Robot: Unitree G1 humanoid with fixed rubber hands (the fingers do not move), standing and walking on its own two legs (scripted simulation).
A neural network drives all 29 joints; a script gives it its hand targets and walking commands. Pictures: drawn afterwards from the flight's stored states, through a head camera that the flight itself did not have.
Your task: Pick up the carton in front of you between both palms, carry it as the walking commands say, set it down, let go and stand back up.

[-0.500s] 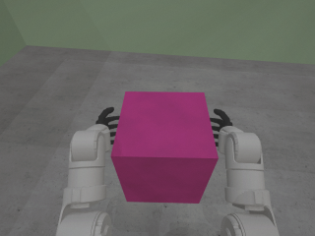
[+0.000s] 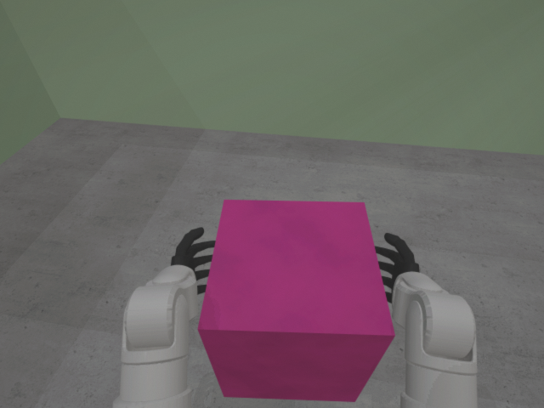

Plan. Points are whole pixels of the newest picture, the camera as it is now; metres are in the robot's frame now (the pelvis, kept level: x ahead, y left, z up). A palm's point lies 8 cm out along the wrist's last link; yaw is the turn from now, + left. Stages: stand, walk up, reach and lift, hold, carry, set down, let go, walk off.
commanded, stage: carry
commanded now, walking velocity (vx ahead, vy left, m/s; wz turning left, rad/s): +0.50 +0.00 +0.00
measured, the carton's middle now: (291, 303) +0.28 +0.00 +0.02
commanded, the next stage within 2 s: none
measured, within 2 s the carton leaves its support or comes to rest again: neither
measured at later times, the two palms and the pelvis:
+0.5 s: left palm (205, 161) +0.58 +0.17 +0.07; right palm (348, 164) +0.56 -0.12 +0.07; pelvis +0.31 +0.04 +0.00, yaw -4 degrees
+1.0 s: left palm (228, 106) +0.76 +0.15 +0.10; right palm (349, 110) +0.76 -0.15 +0.09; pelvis +0.50 +0.00 +0.00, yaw +0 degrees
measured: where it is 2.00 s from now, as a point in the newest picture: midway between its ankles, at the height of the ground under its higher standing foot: (281, 368)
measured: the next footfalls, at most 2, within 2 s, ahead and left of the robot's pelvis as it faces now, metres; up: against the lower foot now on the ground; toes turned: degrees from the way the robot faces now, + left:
left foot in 0.40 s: +0.44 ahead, +0.12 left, +0.00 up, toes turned +5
right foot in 0.78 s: +0.56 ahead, -0.10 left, +0.00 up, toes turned +17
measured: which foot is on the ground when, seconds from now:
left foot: up 0.00-0.38, down 0.40-1.00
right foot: down 0.00-0.44, up 0.46-0.76, down 0.78-1.00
